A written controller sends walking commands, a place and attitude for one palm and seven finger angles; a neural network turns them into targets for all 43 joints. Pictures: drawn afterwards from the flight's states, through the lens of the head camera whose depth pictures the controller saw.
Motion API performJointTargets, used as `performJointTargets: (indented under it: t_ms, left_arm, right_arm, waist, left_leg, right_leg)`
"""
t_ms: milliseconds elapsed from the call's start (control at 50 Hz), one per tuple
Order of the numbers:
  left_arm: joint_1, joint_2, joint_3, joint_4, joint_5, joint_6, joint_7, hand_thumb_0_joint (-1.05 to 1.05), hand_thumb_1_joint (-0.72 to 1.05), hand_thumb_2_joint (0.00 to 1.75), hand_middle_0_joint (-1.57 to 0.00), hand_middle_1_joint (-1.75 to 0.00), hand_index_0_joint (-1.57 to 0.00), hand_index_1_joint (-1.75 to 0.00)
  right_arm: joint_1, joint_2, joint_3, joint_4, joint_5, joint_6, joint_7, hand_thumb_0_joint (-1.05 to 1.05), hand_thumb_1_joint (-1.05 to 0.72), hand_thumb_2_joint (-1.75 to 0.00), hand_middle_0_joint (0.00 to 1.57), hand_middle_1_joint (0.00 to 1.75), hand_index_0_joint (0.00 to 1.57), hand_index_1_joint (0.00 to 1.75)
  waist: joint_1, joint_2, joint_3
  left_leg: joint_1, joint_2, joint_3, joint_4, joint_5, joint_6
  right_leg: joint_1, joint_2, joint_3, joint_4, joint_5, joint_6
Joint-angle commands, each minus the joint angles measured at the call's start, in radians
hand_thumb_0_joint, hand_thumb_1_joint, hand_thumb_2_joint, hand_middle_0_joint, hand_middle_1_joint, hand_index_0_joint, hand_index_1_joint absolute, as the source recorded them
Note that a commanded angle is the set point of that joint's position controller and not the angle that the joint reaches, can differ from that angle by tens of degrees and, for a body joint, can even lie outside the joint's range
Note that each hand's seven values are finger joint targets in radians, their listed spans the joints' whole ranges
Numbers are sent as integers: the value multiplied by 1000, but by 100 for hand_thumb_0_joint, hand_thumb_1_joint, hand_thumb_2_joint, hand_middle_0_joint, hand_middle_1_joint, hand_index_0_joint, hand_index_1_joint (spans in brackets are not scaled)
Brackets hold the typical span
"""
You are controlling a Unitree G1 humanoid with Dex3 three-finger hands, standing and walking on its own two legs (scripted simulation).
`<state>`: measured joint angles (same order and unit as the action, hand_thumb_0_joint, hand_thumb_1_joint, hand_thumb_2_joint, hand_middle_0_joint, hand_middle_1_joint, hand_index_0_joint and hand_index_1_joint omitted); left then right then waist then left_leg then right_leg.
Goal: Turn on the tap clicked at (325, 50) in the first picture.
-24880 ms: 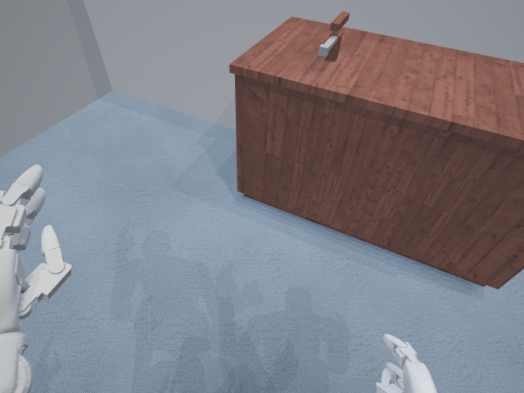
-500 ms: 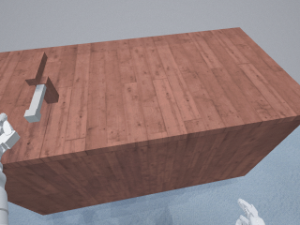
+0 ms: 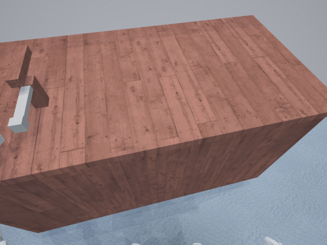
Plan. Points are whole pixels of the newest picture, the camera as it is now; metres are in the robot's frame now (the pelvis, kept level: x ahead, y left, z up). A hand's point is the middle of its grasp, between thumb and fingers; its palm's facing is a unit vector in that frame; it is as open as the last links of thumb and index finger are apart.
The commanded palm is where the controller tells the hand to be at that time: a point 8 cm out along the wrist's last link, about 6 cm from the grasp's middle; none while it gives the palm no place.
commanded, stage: reach beside the lever's end, fingers flat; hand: left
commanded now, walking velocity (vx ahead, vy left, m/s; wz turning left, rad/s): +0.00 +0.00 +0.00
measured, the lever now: (19, 124) +0.36 +0.35 +0.09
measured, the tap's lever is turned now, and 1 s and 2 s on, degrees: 0 0 20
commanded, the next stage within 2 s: push the lever round in 0.42 s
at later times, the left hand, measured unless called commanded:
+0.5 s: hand (3, 138) +0.33 +0.37 +0.09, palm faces +0.49 -0.87 -0.09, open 7.8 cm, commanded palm +0.28 +0.41 +0.09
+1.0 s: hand (12, 137) +0.33 +0.35 +0.09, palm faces +0.53 -0.84 -0.10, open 7.9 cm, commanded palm +0.28 +0.39 +0.09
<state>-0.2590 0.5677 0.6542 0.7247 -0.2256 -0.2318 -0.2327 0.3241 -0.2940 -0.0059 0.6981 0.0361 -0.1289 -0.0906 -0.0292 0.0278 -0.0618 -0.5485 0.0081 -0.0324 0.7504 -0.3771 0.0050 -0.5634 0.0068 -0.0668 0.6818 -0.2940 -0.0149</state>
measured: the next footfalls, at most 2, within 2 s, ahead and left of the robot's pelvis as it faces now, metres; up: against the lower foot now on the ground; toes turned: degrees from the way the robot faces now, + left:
none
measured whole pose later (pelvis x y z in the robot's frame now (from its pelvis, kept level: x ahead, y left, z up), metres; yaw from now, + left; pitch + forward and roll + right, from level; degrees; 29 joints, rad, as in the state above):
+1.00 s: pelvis +0.00 -0.01 +0.00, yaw +1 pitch +9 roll -1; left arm -0.24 0.48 0.61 0.63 -0.21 -0.24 -0.13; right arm 0.28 -0.28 0.00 0.70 0.03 -0.10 -0.10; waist -0.02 0.02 -0.06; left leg -0.53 0.02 -0.05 0.74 -0.38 -0.01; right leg -0.55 0.01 -0.08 0.69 -0.31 -0.03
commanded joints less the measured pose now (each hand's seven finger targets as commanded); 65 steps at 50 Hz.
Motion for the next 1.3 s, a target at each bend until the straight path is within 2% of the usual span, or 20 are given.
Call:
performJointTargets:
  t_ms: [0, 140, 220, 320, 440, 500, 600, 660, 700, 720, 780, 800, 860, 900, 1000, 1020, 1080, 1140, 1200, 1280]
  left_arm:
    - [-137, 355, 104, -250, -19, -87, 44, 0, 90, 90, -15, -15, -15, -15]
    - [-145, 333, 91, -333, -7, -92, 70, 0, 90, 90, -15, -15, -15, -15]
    - [-247, 278, 11, -364, -3, -81, 54, 0, 90, 90, -15, -15, -15, -15]
    - [-239, 220, -43, -344, -9, -61, 52, 0, 90, 90, -15, -15, -15, -15]
    - [-212, 301, 40, -251, -3, -15, 83, 0, 90, 90, -15, -15, -15, -15]
    - [-223, 333, 61, -332, 19, -43, 105, 0, 90, 90, -15, -15, -15, -15]
    - [-160, 264, 25, -411, 13, -88, 111, 0, 90, 90, -15, -15, -15, -15]
    - [-158, 211, -5, -346, -17, -63, 86, 0, 90, 90, -15, -15, -15, -15]
    - [-114, 224, 15, -327, -22, -43, 79, 0, 90, 90, -15, -15, -15, -15]
    - [-145, 205, -12, -338, -24, -33, 77, 0, 90, 90, -15, -15, -15, -15]
    - [-181, 275, 37, -316, -16, -20, 86, 0, 90, 90, -15, -15, -15, -15]
    - [-211, 302, 49, -341, -4, -35, 95, 0, 90, 90, -15, -15, -15, -15]
    - [-244, 264, 7, -367, 9, -71, 111, 0, 90, 90, -15, -15, -15, -15]
    - [-247, 301, 39, -352, 16, -93, 120, 0, 90, 90, -15, -15, -15, -15]
    - [-226, 299, 40, -244, 0, -71, 88, 0, 90, 90, -15, -15, -15, -15]
    - [-224, 281, 17, -247, -3, -63, 77, 0, 90, 90, -15, -15, -15, -15]
    - [-239, 290, 16, -243, -4, -41, 73, 0, 90, 90, -15, -15, -15, -15]
    - [-288, 277, 0, -245, 1, -56, 87, 0, 90, 90, -15, -15, -15, -15]
    - [-273, 270, 4, -297, 6, -86, 107, 0, 90, 90, -15, -15, -15, -15]
    - [-280, 201, -46, -310, 1, -84, 128, 0, 90, 90, -15, -15, -15, -15]
  right_arm:
    - [8, -156, -60, -118, -2, -32, -7, 0, -90, -90, 20, 30, 20, 30]
    - [-6, -145, -55, -122, -7, -28, -9, 0, -90, -90, 20, 30, 20, 30]
    - [-19, -140, -48, -114, -3, -35, -24, 0, -90, -90, 20, 30, 20, 30]
    - [-19, -138, -46, -111, 1, -45, -37, 0, -90, -90, 20, 30, 20, 30]
    - [-22, -145, -41, -117, 2, -30, -32, 0, -90, -90, 20, 30, 20, 30]
    - [-23, -137, -43, -129, -5, -24, -24, 0, -90, -90, 20, 30, 20, 30]
    - [-17, -127, -48, -131, -14, -22, -11, 0, -90, -90, 20, 30, 20, 30]
    - [-20, -131, -51, -119, -1, -19, -15, 0, -90, -90, 20, 30, 20, 30]
    - [-24, -135, -52, -119, 6, -19, -22, 0, -90, -90, 20, 30, 20, 30]
    - [-26, -135, -50, -120, 8, -19, -23, 0, -90, -90, 20, 30, 20, 30]
    - [-20, -141, -50, -116, 4, -16, -26, 0, -90, -90, 20, 30, 20, 30]
    - [-25, -138, -49, -108, 4, -14, -29, 0, -90, -90, 20, 30, 20, 30]
    - [-27, -130, -46, -113, -3, -18, -24, 0, -90, -90, 20, 30, 20, 30]
    - [-24, -131, -46, -102, -7, -15, -26, 0, -90, -90, 20, 30, 20, 30]
    - [-26, -136, -46, -97, 2, -8, -27, 0, -90, -90, 20, 30, 20, 30]
    - [-29, -134, -43, -107, 7, -8, -25, 0, -90, -90, 20, 30, 20, 30]
    - [-25, -139, -43, -118, 7, -5, -24, 0, -90, -90, 20, 30, 20, 30]
    - [-22, -140, -44, -112, 7, -4, -22, 0, -90, -90, 20, 30, 20, 30]
    - [-23, -136, -49, -115, 2, -4, -19, 0, -90, -90, 20, 30, 20, 30]
    - [-31, -131, -47, -115, 3, -4, -17, 0, -90, -90, 20, 30, 20, 30]
  waist:
    - [46, 64, -284]
    - [32, 111, -259]
    - [2, 160, -230]
    - [4, 111, -244]
    - [30, 45, -238]
    - [45, 120, -294]
    - [38, 147, -335]
    - [18, 76, -270]
    - [31, 62, -256]
    - [19, 67, -257]
    - [18, 26, -241]
    - [24, 68, -248]
    - [8, 85, -254]
    - [13, 86, -264]
    - [13, 55, -265]
    - [16, 81, -268]
    - [9, 44, -262]
    - [-1, 47, -243]
    - [10, 70, -291]
    - [1, 68, -274]
  left_leg:
    - [99, -4, -27, -109, 336, 15]
    - [112, -4, -30, -126, 312, 7]
    - [146, 0, -39, -134, 270, -2]
    - [171, 4, -60, -140, 269, -15]
    - [93, -6, -44, -136, 259, -8]
    - [126, -5, -34, -120, 342, -13]
    - [178, 4, -29, -91, 479, -17]
    - [126, -2, -19, -104, 372, -3]
    - [108, -5, -17, -114, 339, 6]
    - [107, -10, -13, -117, 320, 9]
    - [68, -13, -13, -118, 265, 17]
    - [78, -11, -13, -118, 274, 16]
    - [91, -14, -6, -114, 255, 20]
    - [80, -11, -6, -108, 243, 23]
    - [33, -16, 7, -100, 203, 29]
    - [35, -19, 8, -104, 208, 27]
    - [25, -17, 6, -100, 209, 29]
    - [26, -15, 4, -98, 194, 29]
    - [65, -13, 4, -93, 227, 30]
    - [68, -14, 0, -102, 212, 25]
  right_leg:
    - [206, 8, 21, -57, 218, -4]
    - [182, 8, 21, -59, 177, -8]
    - [133, 7, 18, -67, 132, -12]
    - [126, 9, 8, -65, 122, -13]
    - [171, 0, 11, -63, 152, -8]
    - [205, 1, 20, -51, 206, -11]
    - [213, 10, 23, -39, 275, -9]
    - [202, 8, 21, -55, 257, -4]
    - [219, 4, 23, -66, 245, -4]
    - [215, 1, 25, -68, 242, -2]
    - [220, -1, 33, -75, 216, 2]
    - [230, -2, 38, -73, 220, -2]
    - [215, 1, 43, -71, 204, -1]
    - [229, 1, 50, -70, 196, -2]
    - [257, -9, 66, -75, 190, 6]
    - [260, -11, 66, -74, 198, 4]
    - [246, -9, 63, -73, 199, 9]
    - [221, -7, 64, -77, 179, 9]
    - [237, -5, 63, -67, 206, 4]
    - [213, -3, 55, -69, 186, 4]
